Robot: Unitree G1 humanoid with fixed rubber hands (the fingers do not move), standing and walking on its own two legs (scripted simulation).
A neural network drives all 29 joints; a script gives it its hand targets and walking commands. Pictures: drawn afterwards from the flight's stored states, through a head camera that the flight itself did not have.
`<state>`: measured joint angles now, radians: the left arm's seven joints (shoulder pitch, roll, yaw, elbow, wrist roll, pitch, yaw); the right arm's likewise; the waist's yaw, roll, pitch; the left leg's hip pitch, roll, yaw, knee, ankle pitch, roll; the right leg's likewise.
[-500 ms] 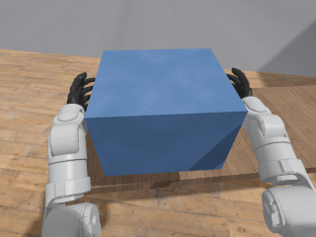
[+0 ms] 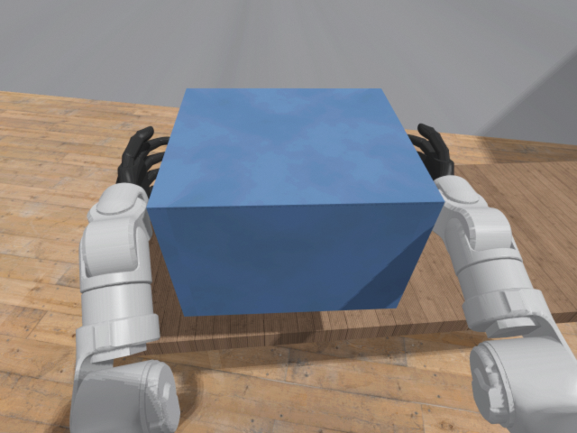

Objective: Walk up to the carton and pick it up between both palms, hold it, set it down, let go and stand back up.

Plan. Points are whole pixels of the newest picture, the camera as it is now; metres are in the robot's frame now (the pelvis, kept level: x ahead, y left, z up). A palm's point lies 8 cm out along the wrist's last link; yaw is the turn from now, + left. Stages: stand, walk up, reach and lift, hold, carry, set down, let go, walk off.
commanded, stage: hold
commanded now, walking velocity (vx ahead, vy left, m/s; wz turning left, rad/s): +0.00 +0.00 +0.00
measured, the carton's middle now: (288, 195) +0.40 +0.01 +0.16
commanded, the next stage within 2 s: set down in 1.24 s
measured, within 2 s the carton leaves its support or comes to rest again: neither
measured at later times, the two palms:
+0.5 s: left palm (150, 192) +0.35 +0.19 +0.20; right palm (448, 182) +0.36 -0.21 +0.21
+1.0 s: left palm (142, 188) +0.36 +0.20 +0.20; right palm (438, 182) +0.36 -0.19 +0.20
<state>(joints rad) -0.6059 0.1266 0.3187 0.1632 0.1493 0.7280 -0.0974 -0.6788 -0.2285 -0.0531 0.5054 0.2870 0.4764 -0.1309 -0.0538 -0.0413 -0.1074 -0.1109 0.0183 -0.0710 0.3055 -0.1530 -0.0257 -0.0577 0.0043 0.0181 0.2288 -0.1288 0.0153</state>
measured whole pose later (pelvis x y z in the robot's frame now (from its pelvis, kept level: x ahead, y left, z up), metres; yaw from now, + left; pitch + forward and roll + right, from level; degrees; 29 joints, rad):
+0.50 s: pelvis +0.00 -0.01 +0.00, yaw -1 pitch -2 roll -1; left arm -0.57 0.09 0.31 0.11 0.15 0.74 -0.07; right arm -0.66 -0.26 -0.03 0.48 0.30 0.48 -0.12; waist -0.05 -0.03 -0.11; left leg -0.11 0.04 -0.07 0.31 -0.16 -0.04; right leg -0.06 0.02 0.02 0.23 -0.13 0.00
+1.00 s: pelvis +0.00 +0.00 +0.00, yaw +0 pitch -1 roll -1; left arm -0.61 0.12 0.29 0.16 0.15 0.73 -0.08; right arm -0.68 -0.24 -0.07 0.52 0.30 0.46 -0.11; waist -0.06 -0.05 -0.11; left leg -0.13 0.01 -0.06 0.31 -0.15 -0.02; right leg -0.08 0.00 0.03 0.23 -0.12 0.02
